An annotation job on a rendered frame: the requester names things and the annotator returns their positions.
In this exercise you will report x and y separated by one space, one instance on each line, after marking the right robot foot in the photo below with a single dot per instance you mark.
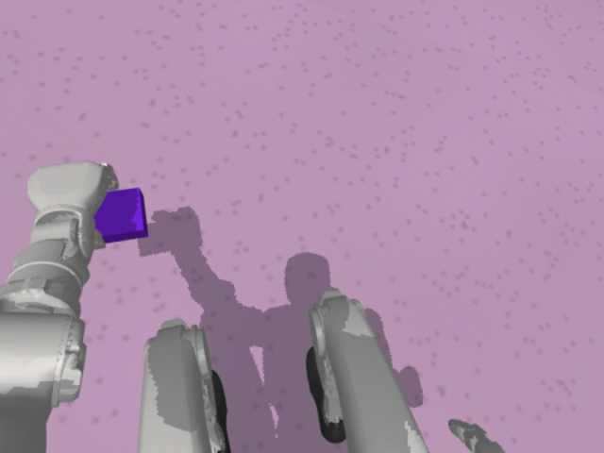
334 433

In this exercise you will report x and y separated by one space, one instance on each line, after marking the left robot hand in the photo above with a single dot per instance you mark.
83 184

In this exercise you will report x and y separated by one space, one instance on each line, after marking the left robot foot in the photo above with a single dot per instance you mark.
221 411

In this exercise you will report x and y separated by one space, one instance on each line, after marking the small box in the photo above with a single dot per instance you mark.
122 216

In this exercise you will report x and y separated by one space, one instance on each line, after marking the right robot hand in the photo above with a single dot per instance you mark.
475 438

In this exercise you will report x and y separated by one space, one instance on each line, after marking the left robot arm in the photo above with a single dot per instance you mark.
42 353

